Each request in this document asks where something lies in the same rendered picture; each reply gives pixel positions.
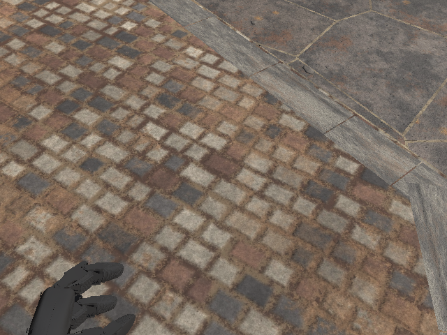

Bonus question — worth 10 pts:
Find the left robot hand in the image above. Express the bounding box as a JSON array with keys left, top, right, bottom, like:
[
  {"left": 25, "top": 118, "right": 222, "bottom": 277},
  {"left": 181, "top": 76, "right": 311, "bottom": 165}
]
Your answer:
[{"left": 26, "top": 261, "right": 135, "bottom": 335}]

